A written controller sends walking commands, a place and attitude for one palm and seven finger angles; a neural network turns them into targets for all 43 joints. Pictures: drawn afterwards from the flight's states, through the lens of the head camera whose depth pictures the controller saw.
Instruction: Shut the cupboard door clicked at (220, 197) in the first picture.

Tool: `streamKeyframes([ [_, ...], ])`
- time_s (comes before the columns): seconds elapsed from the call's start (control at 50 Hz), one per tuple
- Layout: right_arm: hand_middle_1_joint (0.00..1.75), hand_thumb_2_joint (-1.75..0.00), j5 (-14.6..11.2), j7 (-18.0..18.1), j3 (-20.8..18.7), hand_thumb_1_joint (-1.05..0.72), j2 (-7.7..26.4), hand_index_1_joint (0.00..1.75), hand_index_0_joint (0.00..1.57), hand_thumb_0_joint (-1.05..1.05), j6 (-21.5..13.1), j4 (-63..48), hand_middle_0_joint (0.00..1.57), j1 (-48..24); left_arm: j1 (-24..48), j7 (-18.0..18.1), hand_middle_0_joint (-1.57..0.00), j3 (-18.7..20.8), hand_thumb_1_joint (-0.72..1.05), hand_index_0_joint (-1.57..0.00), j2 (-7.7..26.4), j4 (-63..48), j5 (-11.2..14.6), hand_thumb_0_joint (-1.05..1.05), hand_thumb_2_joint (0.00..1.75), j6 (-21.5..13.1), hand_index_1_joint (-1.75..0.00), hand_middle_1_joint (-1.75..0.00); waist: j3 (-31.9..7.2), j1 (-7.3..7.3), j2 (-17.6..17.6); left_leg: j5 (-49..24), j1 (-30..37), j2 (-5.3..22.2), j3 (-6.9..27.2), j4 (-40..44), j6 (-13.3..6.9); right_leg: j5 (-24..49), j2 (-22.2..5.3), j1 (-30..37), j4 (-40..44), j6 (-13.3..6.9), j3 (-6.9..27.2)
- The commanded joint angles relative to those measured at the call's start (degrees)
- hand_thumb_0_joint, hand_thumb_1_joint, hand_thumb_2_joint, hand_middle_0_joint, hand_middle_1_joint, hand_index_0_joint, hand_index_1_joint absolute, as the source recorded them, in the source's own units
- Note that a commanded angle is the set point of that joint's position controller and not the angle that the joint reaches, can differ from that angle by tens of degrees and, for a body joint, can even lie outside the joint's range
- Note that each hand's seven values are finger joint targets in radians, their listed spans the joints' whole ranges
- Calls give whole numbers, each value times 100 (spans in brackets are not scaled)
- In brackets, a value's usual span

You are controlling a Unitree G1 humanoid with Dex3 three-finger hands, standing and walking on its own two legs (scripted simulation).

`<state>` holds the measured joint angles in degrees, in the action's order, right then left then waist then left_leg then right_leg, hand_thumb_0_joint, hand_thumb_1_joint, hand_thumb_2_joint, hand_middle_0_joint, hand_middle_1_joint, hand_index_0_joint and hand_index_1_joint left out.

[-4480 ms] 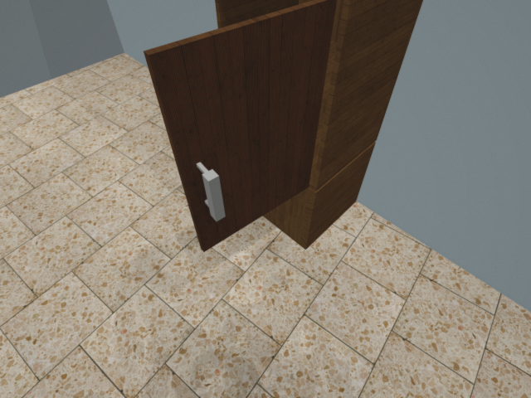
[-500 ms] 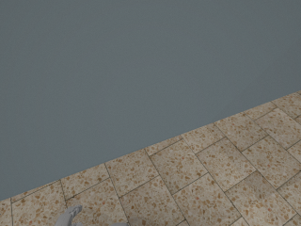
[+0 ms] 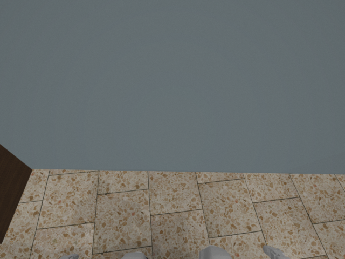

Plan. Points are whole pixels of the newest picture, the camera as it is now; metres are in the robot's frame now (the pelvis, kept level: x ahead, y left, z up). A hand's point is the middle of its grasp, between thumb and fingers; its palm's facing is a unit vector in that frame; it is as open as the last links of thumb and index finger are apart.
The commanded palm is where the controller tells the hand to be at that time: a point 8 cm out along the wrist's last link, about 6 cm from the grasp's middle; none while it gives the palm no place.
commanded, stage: turn to face it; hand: left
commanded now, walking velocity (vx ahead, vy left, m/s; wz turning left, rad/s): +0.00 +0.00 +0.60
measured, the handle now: out of the picture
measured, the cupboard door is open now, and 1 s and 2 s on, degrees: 83 83 83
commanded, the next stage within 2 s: none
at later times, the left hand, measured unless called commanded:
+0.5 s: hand out of the picture +0.00 +0.15 -0.17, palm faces +0.37 -0.90 -0.22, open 7.3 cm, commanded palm none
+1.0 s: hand out of the picture +0.00 +0.10 -0.14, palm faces +0.58 -0.77 -0.29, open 7.4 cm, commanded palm none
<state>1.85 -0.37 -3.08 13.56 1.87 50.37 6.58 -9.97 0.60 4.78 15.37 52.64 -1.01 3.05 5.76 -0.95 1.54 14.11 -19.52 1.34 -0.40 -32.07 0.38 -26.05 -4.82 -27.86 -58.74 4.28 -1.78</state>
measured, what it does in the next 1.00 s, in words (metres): steps to the right, turning left: right foot, then left foot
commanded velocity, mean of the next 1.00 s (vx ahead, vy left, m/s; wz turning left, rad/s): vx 0.00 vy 0.00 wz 0.60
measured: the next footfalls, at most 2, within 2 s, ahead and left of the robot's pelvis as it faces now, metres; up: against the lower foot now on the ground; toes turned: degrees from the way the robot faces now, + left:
right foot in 0.12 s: +0.06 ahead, -0.15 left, +0.00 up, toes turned +1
left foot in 0.50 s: +0.00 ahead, +0.07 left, +0.00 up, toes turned +26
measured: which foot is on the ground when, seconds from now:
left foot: down 0.00-0.12, up 0.14-0.48, down 0.50-0.82, up 0.84-1.00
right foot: up 0.00-0.10, down 0.12-0.50, up 0.52-0.80, down 0.82-1.00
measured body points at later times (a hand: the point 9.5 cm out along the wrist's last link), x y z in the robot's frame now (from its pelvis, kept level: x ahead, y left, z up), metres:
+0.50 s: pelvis +0.02 -0.05 -0.01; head +0.07 -0.03 +0.44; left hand -0.02 +0.19 -0.16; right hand +0.21 -0.25 -0.14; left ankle -0.04 +0.05 -0.73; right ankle +0.02 -0.15 -0.73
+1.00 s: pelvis +0.04 -0.11 +0.01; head +0.11 -0.10 +0.45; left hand -0.03 +0.14 -0.12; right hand +0.26 -0.28 -0.15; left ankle -0.06 -0.01 -0.65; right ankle +0.09 -0.19 -0.73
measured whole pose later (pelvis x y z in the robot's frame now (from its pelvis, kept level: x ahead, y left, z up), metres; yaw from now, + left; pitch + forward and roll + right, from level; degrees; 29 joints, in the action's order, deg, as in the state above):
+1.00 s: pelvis +0.04 -0.11 +0.01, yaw +38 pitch +1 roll +3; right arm 1.2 -1.7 -5.2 14.9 5.2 53.5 8.1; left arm -10.0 1.5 2.4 11.0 50.3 -1.4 0.7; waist 6.5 1.7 -0.5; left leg 24.9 -28.1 0.4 -1.3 -62.7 3.8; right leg -17.6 -6.1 -14.2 -31.1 -1.0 -9.4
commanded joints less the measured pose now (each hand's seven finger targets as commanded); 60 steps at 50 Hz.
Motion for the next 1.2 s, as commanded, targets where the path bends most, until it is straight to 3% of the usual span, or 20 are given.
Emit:
streamKeyframes([
  [0.0, 30, -90, -11, 43, -367, -90, 1288, 30, 20, 0, -12, -330, 20, 63, -121, -26, -20, -3, 90, -20, 270, -537, 10, 0, 90, -177, -30, -30, -831, 164, -1185, -1281, 483, 1124, 1255, 1023, -830, 88, 279, 583, 1262, -1, -191],
  [0.06, 30, -90, -68, 25, -391, -90, 1210, 30, 20, 0, 48, -453, 20, -231, -732, -4, -20, 35, 90, -20, 400, -434, 15, 0, 90, -260, -30, -30, -945, -132, -1023, -850, -205, 802, 1314, 476, -585, 1043, 393, 1834, 2833, -48, -338],
  [0.08, 30, -90, -121, 1, -365, -90, 929, 30, 20, 0, 57, -533, 20, -218, -970, 41, -20, 101, 90, -20, 733, -421, -40, 0, 90, -330, -30, -30, -977, -257, 2, 87, -873, 282, 933, -346, -238, 1031, -349, 2468, 3858, -222, 401],
  [0.1, 30, -90, -136, -47, -294, -90, 503, 30, 20, 0, 53, -682, 20, -250, -999, 91, -20, 202, 90, -20, 1322, -484, -125, 0, 90, -374, -30, -30, -839, -325, 1758, 1913, -1753, -591, 0, -1937, 247, 1614, -2043, 2609, 4474, -895, 2276],
  [0.12, 30, -90, -81, -47, -332, -90, 741, 30, 20, 0, 71, -664, 20, -320, -862, 113, -20, 141, 90, -20, 1227, -506, -74, 0, 90, -378, -30, -30, -826, -286, 1590, 2185, -1587, -261, 398, -3235, 143, 2139, -2407, 2005, 4342, -1323, 2217],
  [0.22, 30, -90, -103, -166, -235, -90, 413, 30, 20, 0, 187, -246, 20, -80, -116, 153, -20, -21, 90, -20, 561, -691, -58, 0, 90, -397, -30, -30, -719, 167, 982, 1018, -1180, 35, -8, -3402, 345, 3475, -1276, 1880, 3787, -985, 101],
  [0.34, 30, -90, -135, -164, -121, -90, 229, 30, 20, 0, 108, -317, 20, -503, -751, 154, -20, 113, 90, -20, 846, -389, -73, 0, 90, -399, -30, -30, -877, -219, 957, 1301, -801, -4, -488, -1393, 322, 4642, -1632, 2862, 3382, -1133, -159],
  [0.44, 30, -90, -103, -127, -190, -90, 486, 30, 20, 0, 11, -171, 20, 222, -487, 83, -20, 183, 90, -20, 864, -365, 8, 0, 90, -349, -30, -30, -1115, 198, 450, -130, 930, -27, -589, 634, 83, 3876, -1541, 1998, 2303, -618, -741],
  [0.48, 30, -90, -24, -54, -459, -90, 1546, 30, 20, 0, -14, -63, 20, 964, -112, 21, -20, 8, 90, -20, 277, -775, 57, 0, 90, -286, -30, -30, -1279, 657, -2017, -3694, 2404, 2374, 2375, 1070, -1293, -1231, -323, -654, 69, 91, -886],
  [0.5, 30, -90, -39, 7, -445, -90, 1541, 30, 20, 0, 10, 44, 20, 1236, 412, 54, -20, -26, 90, -20, 388, -980, -20, 0, 90, -214, -30, -30, -1005, 734, -1097, -3722, 2067, 2524, 2211, 942, -1558, -1142, -324, -853, -475, 30, -222],
  [0.58, 30, -90, -43, 132, -308, -90, 1098, 30, 20, 0, -69, -142, 20, 333, 146, 15, -20, 38, 90, -20, 338, -556, 14, 0, 90, -139, -30, -30, -980, 224, -1164, -3139, 1428, 1372, 1159, 959, -994, 7, -157, -518, -707, 66, 146],
  [0.74, 30, -90, -34, 62, -382, -90, 1209, 30, 20, 0, 29, -267, 20, -110, -333, -16, -20, 16, 90, -20, 286, -475, 50, 0, 90, -212, -30, -30, -800, -52, -1106, -1464, 89, 908, 1385, 678, -691, 699, 416, 1565, 2359, -23, -314],
  [0.76, 30, -90, -75, 47, -378, -90, 1109, 30, 20, 0, 36, -325, 20, -186, -654, 8, -20, 64, 90, -20, 434, -420, 36, 0, 90, -264, -30, -30, -893, -214, -747, -902, -322, 632, 1287, 303, -473, 1228, 269, 2224, 3189, -52, -241],
  [0.8, 30, -90, -134, -28, -301, -90, 541, 30, 20, 0, 37, -568, 20, -214, -835, 104, -20, 210, 90, -20, 1354, -475, -93, 0, 90, -337, -30, -30, -865, -372, 1722, 2219, -1546, -519, 85, -2367, 214, 2007, -2372, 2565, 4418, -1085, 2265],
  [0.9, 30, -90, -101, -148, -270, -90, 444, 30, 20, 0, 191, -142, 20, 118, 191, 150, -20, -3, 90, -20, 562, -729, -51, 0, 90, -352, -30, -30, -654, 252, 1067, 1026, -1149, 76, 91, -3737, 313, 2808, -1366, 1672, 3925, -995, 147],
  [1.04, 30, -90, -135, -163, -124, -90, 234, 30, 20, 0, 96, -265, 20, -382, -609, 136, -20, 128, 90, -20, 889, -414, -70, 0, 90, -373, -30, -30, -848, -209, 927, 1342, -670, -44, -526, -1261, 297, 4369, -1665, 2771, 3402, -1127, -197],
  [1.12, 30, -90, -116, -130, -167, -90, 443, 30, 20, 0, 8, -157, 20, 213, -447, 88, -20, 188, 90, -20, 897, -376, -3, 0, 90, -346, -30, -30, -1113, 147, 690, 110, 631, -91, -633, 484, 128, 4034, -1569, 2285, 2478, -687, -704],
  [1.14, 30, -90, -76, -115, -266, -90, 803, 30, 20, 0, -43, -65, 20, 600, -381, 61, -20, 169, 90, -20, 770, -464, 43, 0, 90, -321, -30, -30, -1363, 385, -140, -1182, 1730, 443, -3, 901, -135, 3140, -1306, 1370, 1557, -369, -940],
  [1.16, 30, -90, -19, -66, -445, -90, 1476, 30, 20, 0, -50, -33, 20, 977, -185, 10, -20, 51, 90, -20, 338, -730, 74, 0, 90, -286, -30, -30, -1320, 620, -1936, -3459, 2498, 2080, 2181, 992, -1048, -700, -398, -439, 281, 82, -1017],
  [1.18, 30, -90, -35, -32, -446, -90, 1624, 30, 20, 0, 12, 111, 20, 1272, 223, 55, -20, -7, 90, -20, 389, -912, -9, 0, 90, -208, -30, -30, -1168, 728, -1449, -3436, 2106, 2478, 2218, 990, -1496, -1331, -303, -643, -343, -18, -329],
])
